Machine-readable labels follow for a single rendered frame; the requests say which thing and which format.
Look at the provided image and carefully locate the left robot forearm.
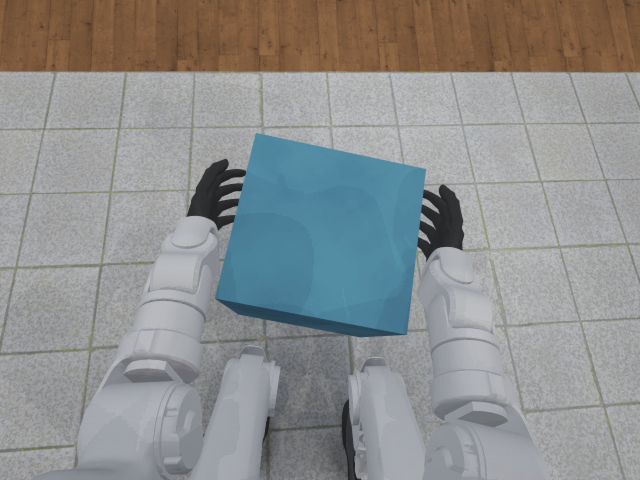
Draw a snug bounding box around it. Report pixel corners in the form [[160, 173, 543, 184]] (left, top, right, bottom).
[[77, 216, 220, 462]]

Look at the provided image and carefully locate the right robot thigh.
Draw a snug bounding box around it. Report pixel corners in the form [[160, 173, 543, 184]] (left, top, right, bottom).
[[348, 366, 426, 480]]

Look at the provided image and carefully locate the robot right hand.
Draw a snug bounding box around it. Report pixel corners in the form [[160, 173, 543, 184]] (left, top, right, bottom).
[[417, 184, 464, 262]]

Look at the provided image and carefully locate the robot right foot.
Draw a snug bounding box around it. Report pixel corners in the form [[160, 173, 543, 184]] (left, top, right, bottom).
[[342, 399, 368, 480]]

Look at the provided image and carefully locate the robot left hand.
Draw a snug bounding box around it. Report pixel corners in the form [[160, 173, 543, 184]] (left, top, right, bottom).
[[187, 159, 246, 231]]

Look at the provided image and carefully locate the right robot forearm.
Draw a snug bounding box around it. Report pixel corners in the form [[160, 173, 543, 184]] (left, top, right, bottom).
[[417, 247, 551, 479]]

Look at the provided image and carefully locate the right robot upper arm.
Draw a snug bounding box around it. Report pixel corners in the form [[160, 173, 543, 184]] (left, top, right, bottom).
[[422, 419, 551, 480]]

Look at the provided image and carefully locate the carton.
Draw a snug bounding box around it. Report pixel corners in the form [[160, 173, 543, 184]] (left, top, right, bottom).
[[215, 133, 426, 337]]

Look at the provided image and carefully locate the left robot upper arm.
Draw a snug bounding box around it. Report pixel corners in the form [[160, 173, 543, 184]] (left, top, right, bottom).
[[31, 381, 204, 480]]

